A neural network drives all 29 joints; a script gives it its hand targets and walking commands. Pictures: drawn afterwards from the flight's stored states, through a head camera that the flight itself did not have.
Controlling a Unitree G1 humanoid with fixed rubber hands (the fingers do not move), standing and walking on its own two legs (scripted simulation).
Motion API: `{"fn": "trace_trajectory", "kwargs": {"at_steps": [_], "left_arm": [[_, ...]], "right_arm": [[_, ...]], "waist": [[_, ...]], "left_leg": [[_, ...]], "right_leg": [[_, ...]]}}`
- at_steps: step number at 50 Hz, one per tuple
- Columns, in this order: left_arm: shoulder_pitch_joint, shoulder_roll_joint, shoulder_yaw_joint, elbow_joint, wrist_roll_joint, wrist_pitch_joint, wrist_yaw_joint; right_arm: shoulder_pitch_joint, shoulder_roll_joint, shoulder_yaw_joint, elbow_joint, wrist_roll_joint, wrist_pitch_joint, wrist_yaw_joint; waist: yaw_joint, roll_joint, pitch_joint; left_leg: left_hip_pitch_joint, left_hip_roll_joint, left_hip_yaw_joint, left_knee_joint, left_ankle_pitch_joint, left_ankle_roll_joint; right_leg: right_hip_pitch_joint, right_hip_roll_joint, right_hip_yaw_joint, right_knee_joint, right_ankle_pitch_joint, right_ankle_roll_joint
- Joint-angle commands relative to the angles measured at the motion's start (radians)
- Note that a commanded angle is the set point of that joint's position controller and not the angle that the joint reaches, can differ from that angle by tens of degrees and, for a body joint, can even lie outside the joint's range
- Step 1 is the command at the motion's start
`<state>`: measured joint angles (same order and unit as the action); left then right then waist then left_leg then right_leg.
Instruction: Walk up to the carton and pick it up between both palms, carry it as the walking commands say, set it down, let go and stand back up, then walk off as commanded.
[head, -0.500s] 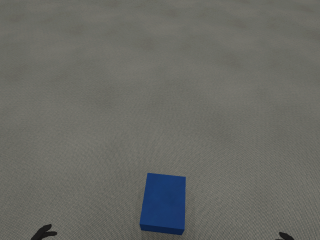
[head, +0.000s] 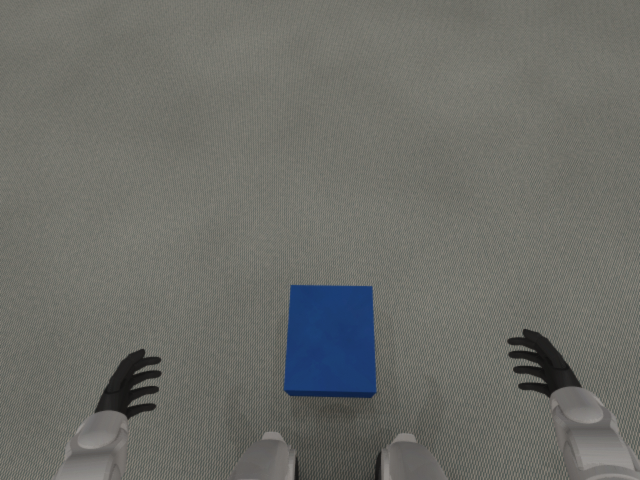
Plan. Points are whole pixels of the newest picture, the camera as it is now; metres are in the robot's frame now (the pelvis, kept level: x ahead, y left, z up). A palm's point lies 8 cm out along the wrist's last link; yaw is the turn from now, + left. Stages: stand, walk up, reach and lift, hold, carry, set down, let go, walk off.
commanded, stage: reach and lift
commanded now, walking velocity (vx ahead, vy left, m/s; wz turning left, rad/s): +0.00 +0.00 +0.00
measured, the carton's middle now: (330, 341) +0.42 +0.02 -0.66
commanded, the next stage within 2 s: none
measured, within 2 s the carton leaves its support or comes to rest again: neither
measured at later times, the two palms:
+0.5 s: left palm (178, 324) +0.32 +0.25 -0.13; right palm (501, 318) +0.35 -0.24 -0.13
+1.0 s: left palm (224, 276) +0.43 +0.21 -0.19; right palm (459, 274) +0.44 -0.20 -0.19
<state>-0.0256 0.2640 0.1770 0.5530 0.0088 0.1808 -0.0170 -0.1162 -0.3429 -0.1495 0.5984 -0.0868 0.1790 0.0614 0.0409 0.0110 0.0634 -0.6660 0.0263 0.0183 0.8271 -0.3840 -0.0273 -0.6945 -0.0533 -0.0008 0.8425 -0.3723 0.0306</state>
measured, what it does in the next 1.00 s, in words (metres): lowers itself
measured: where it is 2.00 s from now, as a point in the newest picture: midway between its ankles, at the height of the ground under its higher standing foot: outside the picture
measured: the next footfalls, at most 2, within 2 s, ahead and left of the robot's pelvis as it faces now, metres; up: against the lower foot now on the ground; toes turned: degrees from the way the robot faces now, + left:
none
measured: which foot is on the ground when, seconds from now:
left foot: down 0.00-1.00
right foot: down 0.00-1.00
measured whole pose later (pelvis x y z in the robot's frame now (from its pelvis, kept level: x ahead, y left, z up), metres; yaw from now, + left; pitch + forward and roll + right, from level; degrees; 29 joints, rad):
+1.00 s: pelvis -0.06 +0.00 -0.08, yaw +0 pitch +46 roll +0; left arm -1.02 0.23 0.34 0.82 0.00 0.11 0.02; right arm -1.06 -0.27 -0.34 0.86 -0.08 0.11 0.03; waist 0.02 0.00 -0.05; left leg -1.56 0.03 0.00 1.08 -0.31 -0.02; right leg -1.58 -0.04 0.01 1.07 -0.28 0.03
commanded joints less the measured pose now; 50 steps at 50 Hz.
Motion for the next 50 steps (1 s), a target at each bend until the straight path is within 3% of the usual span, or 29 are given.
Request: {"fn": "trace_trajectory", "kwargs": {"at_steps": [1,5,11,17,22,29,35,45,50], "left_arm": [[-0.058,0.135,0.045,-0.055,-0.018,-0.024,0.003],[-0.196,0.152,0.044,-0.046,-0.035,-0.010,-0.003],[-0.430,0.185,0.056,-0.001,-0.046,0.020,-0.008],[-0.651,0.186,0.070,0.066,-0.041,0.043,-0.015],[-0.830,0.188,0.081,0.113,-0.042,0.044,-0.011],[-1.027,0.180,0.091,0.199,-0.062,0.007,0.015],[-1.139,0.158,0.101,0.236,-0.070,-0.039,0.028],[-1.165,0.102,0.161,0.185,-0.023,-0.089,0.035],[-1.168,0.082,0.190,0.143,0.004,-0.095,0.033]], "right_arm": [[-0.071,-0.119,-0.046,-0.058,0.003,-0.016,-0.019],[-0.228,-0.104,-0.045,-0.065,0.012,0.009,-0.035],[-0.425,-0.085,-0.051,-0.016,0.048,0.051,-0.045],[-0.636,-0.079,-0.071,0.029,0.056,0.072,-0.049],[-0.805,-0.089,-0.092,0.084,0.052,0.071,-0.054],[-1.007,-0.110,-0.114,0.179,0.062,0.023,-0.051],[-1.108,-0.104,-0.143,0.222,0.061,-0.029,-0.049],[-1.147,-0.064,-0.199,0.182,0.011,-0.083,-0.040],[-1.149,-0.049,-0.210,0.136,0.000,-0.089,-0.034]], "waist": [[-0.006,-0.056,-0.455],[-0.003,-0.072,-0.487],[-0.001,-0.047,-0.510],[0.007,-0.032,-0.600],[-0.006,-0.022,-0.671],[-0.009,-0.021,-0.801],[-0.013,-0.026,-0.941],[-0.017,-0.039,-1.138],[-0.015,-0.038,-1.160]], "left_leg": [[0.082,-0.083,0.027,-0.011,0.557,-0.035],[-0.035,-0.081,0.044,0.002,0.377,-0.017],[-0.174,-0.082,0.054,0.030,0.171,-0.002],[-0.254,-0.082,0.066,0.065,0.071,0.002],[-0.305,-0.083,0.068,0.086,0.031,-0.002],[-0.360,-0.084,0.056,0.126,0.077,-0.010],[-0.369,-0.087,0.047,0.159,0.213,-0.012],[-0.397,-0.100,0.047,0.201,0.466,-0.016],[-0.415,-0.098,0.049,0.216,0.490,-0.015]], "right_leg": [[0.193,0.109,-0.016,-0.004,0.462,0.017],[0.168,0.100,-0.008,0.014,0.358,0.014],[0.105,0.091,-0.012,0.040,0.196,0.006],[0.044,0.092,-0.024,0.066,0.111,0.005],[-0.026,0.097,-0.037,0.091,0.072,0.006],[-0.134,0.101,-0.052,0.140,0.105,0.001],[-0.197,0.110,-0.048,0.172,0.226,-0.001],[-0.210,0.126,-0.033,0.211,0.486,0.004],[-0.255,0.127,-0.039,0.223,0.499,0.007]]}}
